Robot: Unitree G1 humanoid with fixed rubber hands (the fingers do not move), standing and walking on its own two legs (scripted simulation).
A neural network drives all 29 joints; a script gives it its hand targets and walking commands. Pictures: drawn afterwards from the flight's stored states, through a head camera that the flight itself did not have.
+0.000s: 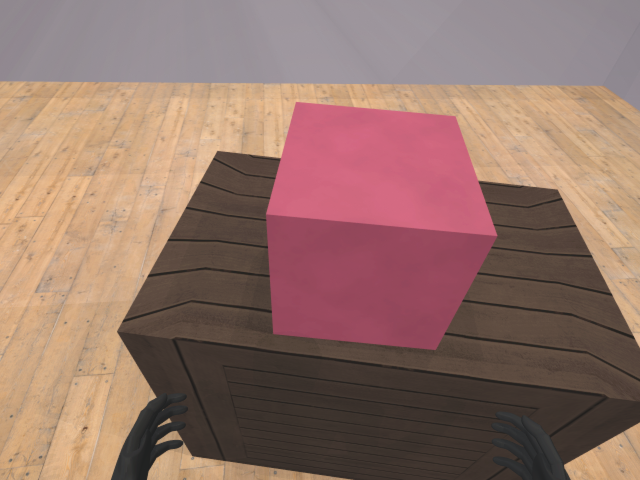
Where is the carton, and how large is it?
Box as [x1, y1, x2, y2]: [266, 102, 496, 349]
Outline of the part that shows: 296,102 266,212 273,333 435,349 496,237 494,227 455,116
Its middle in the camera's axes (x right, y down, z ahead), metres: +0.07 -0.02 +0.65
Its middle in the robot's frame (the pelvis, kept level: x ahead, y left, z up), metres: +0.51 -0.05 +0.04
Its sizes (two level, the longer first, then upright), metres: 0.287 0.271 0.269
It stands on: a pedestal, 0.68 m high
